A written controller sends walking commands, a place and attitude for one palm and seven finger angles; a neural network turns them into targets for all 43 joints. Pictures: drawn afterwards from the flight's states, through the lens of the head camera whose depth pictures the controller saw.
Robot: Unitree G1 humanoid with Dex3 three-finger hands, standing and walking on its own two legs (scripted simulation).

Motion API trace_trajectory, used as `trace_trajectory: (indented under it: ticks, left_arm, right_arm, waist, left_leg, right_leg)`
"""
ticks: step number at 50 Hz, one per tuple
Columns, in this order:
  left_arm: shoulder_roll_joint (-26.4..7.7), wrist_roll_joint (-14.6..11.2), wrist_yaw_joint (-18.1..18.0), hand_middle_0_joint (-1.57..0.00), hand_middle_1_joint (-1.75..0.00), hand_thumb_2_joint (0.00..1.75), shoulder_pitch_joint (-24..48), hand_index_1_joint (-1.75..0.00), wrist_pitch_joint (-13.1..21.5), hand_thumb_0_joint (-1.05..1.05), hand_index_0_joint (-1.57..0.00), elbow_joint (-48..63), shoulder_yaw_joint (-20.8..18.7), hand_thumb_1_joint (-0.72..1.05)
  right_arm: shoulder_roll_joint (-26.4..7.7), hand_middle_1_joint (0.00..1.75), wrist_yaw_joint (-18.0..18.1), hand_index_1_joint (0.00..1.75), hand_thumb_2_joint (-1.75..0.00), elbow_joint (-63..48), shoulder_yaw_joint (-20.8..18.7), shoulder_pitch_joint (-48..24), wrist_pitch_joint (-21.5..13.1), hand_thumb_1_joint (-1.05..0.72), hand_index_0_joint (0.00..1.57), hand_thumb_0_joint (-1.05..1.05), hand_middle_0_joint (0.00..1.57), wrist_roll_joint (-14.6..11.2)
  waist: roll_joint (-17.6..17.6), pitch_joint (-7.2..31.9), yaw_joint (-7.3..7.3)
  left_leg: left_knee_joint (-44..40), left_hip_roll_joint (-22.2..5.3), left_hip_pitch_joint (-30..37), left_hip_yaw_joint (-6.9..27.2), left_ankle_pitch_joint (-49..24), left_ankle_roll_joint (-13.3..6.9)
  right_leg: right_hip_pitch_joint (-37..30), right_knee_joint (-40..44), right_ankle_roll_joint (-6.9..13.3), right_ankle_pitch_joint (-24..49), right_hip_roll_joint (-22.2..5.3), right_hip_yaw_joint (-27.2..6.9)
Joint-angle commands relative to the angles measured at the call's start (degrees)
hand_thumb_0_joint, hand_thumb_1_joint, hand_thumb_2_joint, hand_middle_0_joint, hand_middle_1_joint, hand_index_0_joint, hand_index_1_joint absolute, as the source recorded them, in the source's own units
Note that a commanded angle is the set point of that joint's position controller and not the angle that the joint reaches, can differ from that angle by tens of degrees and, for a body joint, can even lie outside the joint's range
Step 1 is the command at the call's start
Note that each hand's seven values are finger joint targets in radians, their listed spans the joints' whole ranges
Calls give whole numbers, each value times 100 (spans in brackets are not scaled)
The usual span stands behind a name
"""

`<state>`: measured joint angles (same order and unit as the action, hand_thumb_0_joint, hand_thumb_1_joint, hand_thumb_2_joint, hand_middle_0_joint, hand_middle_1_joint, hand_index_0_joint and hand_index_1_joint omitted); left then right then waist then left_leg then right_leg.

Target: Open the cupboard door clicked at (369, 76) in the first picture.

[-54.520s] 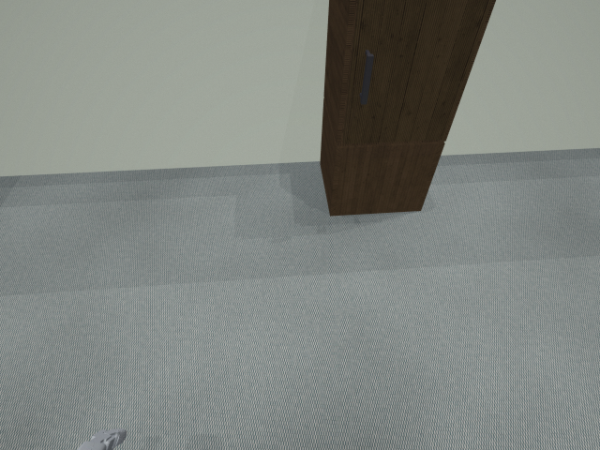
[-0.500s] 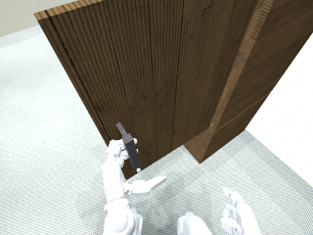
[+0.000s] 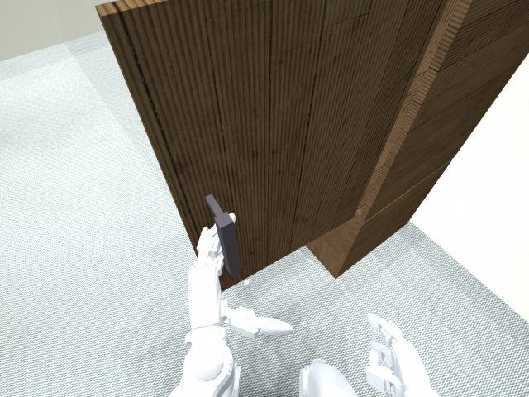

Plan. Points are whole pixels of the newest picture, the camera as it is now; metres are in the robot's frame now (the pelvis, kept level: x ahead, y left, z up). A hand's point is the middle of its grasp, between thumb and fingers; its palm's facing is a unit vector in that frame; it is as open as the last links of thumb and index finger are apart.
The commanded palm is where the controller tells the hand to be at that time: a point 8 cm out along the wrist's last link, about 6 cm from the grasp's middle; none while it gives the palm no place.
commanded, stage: slide the hand sideways off the handle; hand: left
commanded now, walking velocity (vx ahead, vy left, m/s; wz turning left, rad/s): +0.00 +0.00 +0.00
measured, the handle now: (223, 238) +0.34 +0.08 +0.04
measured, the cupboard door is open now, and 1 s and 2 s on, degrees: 85 89 89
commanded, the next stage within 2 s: draw the hand back to the body in 1.14 s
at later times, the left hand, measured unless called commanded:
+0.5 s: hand (223, 327) +0.22 +0.07 +0.03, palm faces -0.14 -0.99 +0.01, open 16.2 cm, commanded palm +0.20 +0.12 +0.03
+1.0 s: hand (182, 345) +0.20 +0.12 +0.03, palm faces -0.09 -1.00 +0.01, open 16.3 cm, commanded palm +0.16 +0.17 +0.03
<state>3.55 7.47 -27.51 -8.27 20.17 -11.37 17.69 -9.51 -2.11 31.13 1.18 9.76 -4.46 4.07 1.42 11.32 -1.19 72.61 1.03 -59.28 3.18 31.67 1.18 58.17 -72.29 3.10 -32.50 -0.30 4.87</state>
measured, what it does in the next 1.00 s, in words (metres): stands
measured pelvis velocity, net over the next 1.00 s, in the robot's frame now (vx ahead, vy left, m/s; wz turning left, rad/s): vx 0.00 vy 0.02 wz -0.02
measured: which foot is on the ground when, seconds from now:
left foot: down 0.00-1.00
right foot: down 0.00-1.00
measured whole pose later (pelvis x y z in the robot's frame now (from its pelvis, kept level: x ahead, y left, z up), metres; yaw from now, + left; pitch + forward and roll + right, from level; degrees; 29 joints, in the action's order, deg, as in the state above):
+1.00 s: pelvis +0.00 +0.02 -0.02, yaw -1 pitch +20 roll -2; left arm -7.2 -3.8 2.8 -32.6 25.7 11.4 9.5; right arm -11.6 0.3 21.4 0.1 12.3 -1.3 0.4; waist 1.8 11.0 0.6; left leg 80.1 1.2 -64.3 2.4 35.3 -0.6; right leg 62.6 -78.3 1.4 -35.2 -0.5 4.1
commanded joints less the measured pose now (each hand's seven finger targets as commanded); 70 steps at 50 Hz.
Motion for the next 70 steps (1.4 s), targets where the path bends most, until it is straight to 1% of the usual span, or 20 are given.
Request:
trace_trajectory:
  ticks: [1,2,4,6,8,14,16,26,29,36,39,44,48,55,59,62,64,65,67,70]
  left_arm:
    - [-330,113,1989,-15,-30,30,669,-30,1086,0,-15,1950,697,-50]
    - [-279,-60,2316,-15,-30,30,573,-30,1150,0,-15,1980,748,-50]
    - [-38,-537,2613,-15,-30,30,382,-30,1161,0,-15,2141,696,-50]
    - [69,-931,2604,-15,-30,30,34,-30,1026,0,-15,2091,441,-50]
    - [27,-1052,2435,-15,-30,30,-228,-30,894,0,-15,2172,214,-50]
    - [-388,-340,1846,-15,-30,30,-783,-30,891,0,-15,2372,8,-50]
    - [-407,-257,1852,-15,-30,30,-1062,-30,911,0,-15,2386,35,-50]
    - [-545,-770,2339,-15,-30,30,-1423,-30,824,0,-15,2996,-99,-50]
    - [-669,-818,2413,-15,-30,30,-1793,-30,836,0,-15,3029,-250,-50]
    - [-872,-742,2536,-15,-30,30,-1989,-30,974,0,-15,3131,-349,-50]
    - [-1066,-848,2662,-15,-30,30,-2282,-30,986,0,-15,3183,-636,-50]
    - [-1151,-1081,2905,-15,-30,30,-2462,-30,989,0,-15,3525,-762,-50]
    - [-1128,-1204,3120,-15,-30,30,-2496,-30,1015,0,-15,3601,-729,-50]
    - [-1382,-1320,3312,-15,-30,30,-3027,-30,892,0,-15,3475,-1177,-50]
    - [-1396,-1436,3356,-15,-30,30,-2770,-30,962,0,-15,3643,-1204,-50]
    - [-1361,-1505,3418,-15,-30,30,-2783,-30,1087,0,-15,3734,-1175,-50]
    - [-1741,-1558,3416,-15,-30,30,-2687,-30,1122,0,-15,4302,-1440,-50]
    - [-1812,-1563,3420,-15,-30,30,-2784,-30,1097,0,-15,4583,-1445,-50]
    - [-1877,-1599,3425,-15,-30,30,-3053,-30,871,0,-15,4686,-1537,-50]
    - [-1805,-1628,3465,-15,-30,30,-3194,-30,348,0,-15,4429,-1603,-50]
  right_arm:
    - [-747,30,65,30,-90,-1048,-343,-93,-180,-90,20,0,20,-137]
    - [-749,30,70,30,-90,-1129,-337,-84,-195,-90,20,0,20,-169]
    - [-722,30,87,30,-90,-1330,-318,-113,-221,-90,20,0,20,-258]
    - [-730,30,117,30,-90,-1470,-295,-133,-204,-90,20,0,20,-313]
    - [-756,30,133,30,-90,-1593,-305,-142,-159,-90,20,0,20,-322]
    - [-765,30,60,30,-90,-1700,-347,-50,-35,-90,20,0,20,-257]
    - [-745,30,37,30,-90,-1727,-341,-45,16,-90,20,0,20,-267]
    - [-762,30,170,30,-90,-1900,-276,-31,59,-90,20,0,20,-338]
    - [-788,30,176,30,-90,-1914,-288,-11,43,-90,20,0,20,-335]
    - [-783,30,190,30,-90,-1923,-313,-32,-9,-90,20,0,20,-319]
    - [-776,30,212,30,-90,-1925,-342,-45,7,-90,20,0,20,-339]
    - [-788,30,258,30,-90,-1964,-359,-41,9,-90,20,0,20,-374]
    - [-819,30,305,30,-90,-1911,-384,13,-40,-90,20,0,20,-391]
    - [-788,30,359,30,-90,-1934,-447,-102,-20,-90,20,0,20,-413]
    - [-790,30,397,30,-90,-1897,-427,-106,-63,-90,20,0,20,-418]
    - [-797,30,395,30,-90,-1879,-418,-112,-127,-90,20,0,20,-415]
    - [-827,30,435,30,-90,-1914,-434,-62,-117,-90,20,0,20,-430]
    - [-835,30,445,30,-90,-1984,-432,-57,-106,-90,20,0,20,-442]
    - [-809,30,455,30,-90,-2030,-428,39,-21,-90,20,0,20,-502]
    - [-807,30,500,30,-90,-2081,-414,46,129,-90,20,0,20,-587]
  waist:
    - [-176,1750,-244]
    - [-225,1605,-320]
    - [-261,1518,-266]
    - [-446,1350,-143]
    - [-659,1328,-79]
    - [-533,1459,60]
    - [-511,1340,44]
    - [-316,1270,35]
    - [-345,1281,89]
    - [-304,1167,27]
    - [-305,1262,143]
    - [-191,1355,130]
    - [-210,1248,13]
    - [-280,1264,187]
    - [-350,1200,92]
    - [-131,1195,98]
    - [4,1540,196]
    - [217,1722,252]
    - [297,1640,256]
    - [-47,1057,137]
  left_leg:
    - [-577,103,841,-184,-1201,-267]
    - [-523,101,818,-170,-1141,-282]
    - [-580,100,873,-139,-962,-288]
    - [-686,103,780,-104,-736,-253]
    - [-696,105,707,-117,-630,-243]
    - [-582,100,548,-77,-931,-208]
    - [-575,93,544,-119,-822,-200]
    - [-671,86,650,-37,-715,-209]
    - [-660,80,617,-3,-871,-198]
    - [-509,79,471,-24,-747,-198]
    - [-489,92,407,-53,-797,-203]
    - [-463,90,444,-54,-928,-220]
    - [-386,81,430,-39,-891,-231]
    - [-366,83,266,-64,-862,-223]
    - [-273,83,174,-52,-773,-247]
    - [-243,79,181,-54,-736,-230]
    - [-353,66,445,-38,-899,-248]
    - [-455,69,684,-53,-1027,-238]
    - [-698,60,942,-54,-1134,-229]
    - [-985,43,938,-43,-817,-258]
  right_leg:
    - [-1317,1059,-82,2122,-187,-613]
    - [-1164,1050,-92,2019,-180,-608]
    - [-1057,1084,-58,1566,-115,-549]
    - [-1005,1133,-64,1086,-62,-439]
    - [-977,1178,-90,816,-48,-431]
    - [-771,722,-35,1068,-32,-361]
    - [-665,750,-46,993,-31,-375]
    - [-698,813,-53,889,44,-306]
    - [-727,730,-39,1015,66,-258]
    - [-488,635,-62,913,59,-290]
    - [-638,633,-52,955,85,-323]
    - [-744,633,-66,1124,102,-311]
    - [-566,619,-105,1124,109,-281]
    - [-657,570,-98,1025,122,-303]
    - [-592,615,-113,919,140,-341]
    - [-479,574,-102,839,135,-341]
    - [-701,605,-87,949,157,-353]
    - [-792,621,-82,1077,141,-348]
    - [-986,777,-96,1208,165,-271]
    - [-1134,1189,-153,918,203,-214]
